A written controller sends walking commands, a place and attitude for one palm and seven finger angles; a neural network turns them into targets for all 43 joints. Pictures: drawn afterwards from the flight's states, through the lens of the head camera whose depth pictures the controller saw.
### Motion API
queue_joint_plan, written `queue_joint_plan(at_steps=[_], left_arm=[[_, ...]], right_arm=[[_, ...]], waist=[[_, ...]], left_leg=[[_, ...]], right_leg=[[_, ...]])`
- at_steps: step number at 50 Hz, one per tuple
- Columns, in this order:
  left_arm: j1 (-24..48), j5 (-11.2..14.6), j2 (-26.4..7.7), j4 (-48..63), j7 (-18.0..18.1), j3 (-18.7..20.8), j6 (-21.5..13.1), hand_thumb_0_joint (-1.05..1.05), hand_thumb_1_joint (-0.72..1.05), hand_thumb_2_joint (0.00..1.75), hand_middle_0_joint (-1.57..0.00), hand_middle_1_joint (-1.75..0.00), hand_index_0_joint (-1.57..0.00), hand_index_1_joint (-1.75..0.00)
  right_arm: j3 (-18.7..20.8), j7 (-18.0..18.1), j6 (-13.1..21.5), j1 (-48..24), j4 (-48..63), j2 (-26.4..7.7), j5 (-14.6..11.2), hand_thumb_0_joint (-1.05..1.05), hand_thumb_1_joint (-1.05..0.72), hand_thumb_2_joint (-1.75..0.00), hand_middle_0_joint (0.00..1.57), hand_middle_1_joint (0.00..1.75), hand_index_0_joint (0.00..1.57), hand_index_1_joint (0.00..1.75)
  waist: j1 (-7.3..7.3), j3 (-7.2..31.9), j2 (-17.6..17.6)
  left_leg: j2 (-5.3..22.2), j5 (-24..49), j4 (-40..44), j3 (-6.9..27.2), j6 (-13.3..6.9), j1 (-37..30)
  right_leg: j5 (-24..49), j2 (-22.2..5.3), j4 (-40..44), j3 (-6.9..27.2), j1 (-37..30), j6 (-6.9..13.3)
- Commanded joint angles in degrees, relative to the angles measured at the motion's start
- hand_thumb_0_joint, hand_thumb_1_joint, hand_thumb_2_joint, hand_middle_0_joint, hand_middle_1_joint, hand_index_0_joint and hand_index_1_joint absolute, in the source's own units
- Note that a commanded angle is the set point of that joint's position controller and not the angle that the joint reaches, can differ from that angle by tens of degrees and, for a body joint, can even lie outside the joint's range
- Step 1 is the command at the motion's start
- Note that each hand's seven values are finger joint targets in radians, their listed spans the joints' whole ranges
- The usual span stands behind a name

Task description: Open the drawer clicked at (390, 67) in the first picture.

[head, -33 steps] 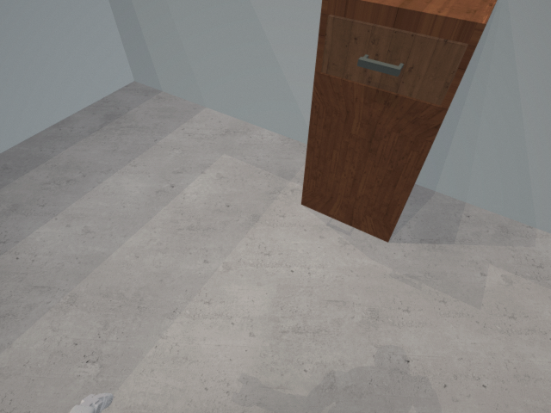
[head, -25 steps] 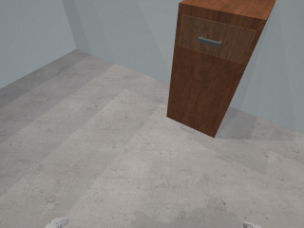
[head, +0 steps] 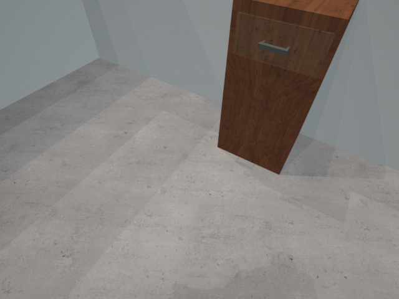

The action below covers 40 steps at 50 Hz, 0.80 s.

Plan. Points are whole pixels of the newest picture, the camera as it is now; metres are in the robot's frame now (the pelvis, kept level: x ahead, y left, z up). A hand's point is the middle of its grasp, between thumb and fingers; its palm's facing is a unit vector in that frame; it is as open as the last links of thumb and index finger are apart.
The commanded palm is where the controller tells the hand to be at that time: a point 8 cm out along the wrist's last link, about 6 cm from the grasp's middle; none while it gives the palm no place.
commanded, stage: stand and wait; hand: left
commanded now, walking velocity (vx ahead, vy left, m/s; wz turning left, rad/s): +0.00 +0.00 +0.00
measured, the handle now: (274, 47) +1.08 -0.26 +0.01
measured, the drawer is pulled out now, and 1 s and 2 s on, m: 0.00 0.00 0.00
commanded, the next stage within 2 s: look at it before walking up in 0.16 s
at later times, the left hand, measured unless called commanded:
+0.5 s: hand out of the picture +0.08 +0.24 -0.15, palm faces -0.03 -0.94 -0.33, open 7.4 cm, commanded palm none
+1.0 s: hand out of the picture +0.07 +0.23 -0.16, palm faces -0.02 -0.95 -0.32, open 7.4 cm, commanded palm none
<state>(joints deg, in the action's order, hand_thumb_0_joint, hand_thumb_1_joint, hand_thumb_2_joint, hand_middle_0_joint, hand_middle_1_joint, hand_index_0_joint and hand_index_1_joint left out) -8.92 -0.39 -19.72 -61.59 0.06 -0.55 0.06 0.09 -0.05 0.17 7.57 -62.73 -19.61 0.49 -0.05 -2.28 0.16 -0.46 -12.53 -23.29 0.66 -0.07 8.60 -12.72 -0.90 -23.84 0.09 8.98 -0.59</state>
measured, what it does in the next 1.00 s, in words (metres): stands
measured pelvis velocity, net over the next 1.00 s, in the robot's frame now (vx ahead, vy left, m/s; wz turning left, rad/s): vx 0.01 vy -0.01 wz -0.01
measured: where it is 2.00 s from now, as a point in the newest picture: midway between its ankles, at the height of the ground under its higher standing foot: (203, 292)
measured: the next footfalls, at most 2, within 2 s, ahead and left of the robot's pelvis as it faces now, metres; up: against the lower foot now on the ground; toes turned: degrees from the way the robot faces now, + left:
right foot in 1.54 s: +0.34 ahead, -0.13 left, +0.00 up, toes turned -14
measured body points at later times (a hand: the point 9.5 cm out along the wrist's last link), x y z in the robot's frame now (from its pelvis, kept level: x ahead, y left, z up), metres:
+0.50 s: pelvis +0.00 +0.00 +0.00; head +0.00 +0.00 +0.45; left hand +0.08 +0.29 -0.13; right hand +0.08 -0.30 -0.13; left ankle +0.00 +0.12 -0.74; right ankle +0.00 -0.13 -0.74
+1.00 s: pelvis +0.01 -0.01 +0.00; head +0.00 -0.01 +0.45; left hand +0.07 +0.28 -0.14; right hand +0.08 -0.29 -0.14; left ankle +0.00 +0.12 -0.74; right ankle +0.00 -0.13 -0.74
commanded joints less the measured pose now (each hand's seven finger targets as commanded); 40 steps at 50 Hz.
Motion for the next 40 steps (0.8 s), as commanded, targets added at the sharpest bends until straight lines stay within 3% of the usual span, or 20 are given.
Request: queue_joint_plan(at_steps=[1,8,18,40], left_arm=[[3.3,-0.2,-11.7,3.7,0.6,2.5,-1.4,0.00,0.90,0.90,-0.20,-0.30,-0.20,-0.30],[3.5,-0.2,-11.8,3.4,0.6,2.5,-1.5,0.00,0.90,0.90,-0.20,-0.30,-0.20,-0.30],[3.5,-0.2,-11.6,3.3,0.6,2.5,-1.6,0.00,0.90,0.90,-0.20,-0.30,-0.20,-0.30],[3.4,-0.3,-11.7,3.0,0.6,2.6,-1.7,0.00,0.90,0.90,-0.20,-0.30,-0.20,-0.30]], right_arm=[[2.0,0.6,1.7,-3.8,3.5,-11.8,0.0,0.00,-0.90,-0.90,0.20,0.30,0.20,0.30],[2.0,0.5,1.6,-3.2,2.9,-11.7,0.0,0.00,-0.90,-0.90,0.20,0.30,0.20,0.30],[2.0,0.6,1.9,-3.5,2.7,-11.7,0.0,0.00,-0.90,-0.90,0.20,0.30,0.20,0.30],[1.9,0.7,1.8,-3.9,2.7,-11.8,-0.2,0.00,-0.90,-0.90,0.20,0.30,0.20,0.30]], waist=[[0.21,3.2,0.1],[0.02,3.3,0.5],[0.20,4.2,-0.2],[0.09,4.6,0.3]], left_leg=[[6.5,4.6,4.8,5.8,-1.9,0.9],[6.5,4.3,5.1,5.9,-1.8,1.0],[6.9,7.9,4.9,5.8,-1.7,-0.2],[7.0,9.6,5.4,5.7,-1.5,-1.9]], right_leg=[[3.3,-5.9,4.7,5.9,-0.1,2.3],[1.9,-6.0,5.4,6.3,0.1,2.4],[6.7,-6.0,4.7,5.8,-0.7,2.3],[8.8,-6.2,5.6,5.8,-1.5,2.3]])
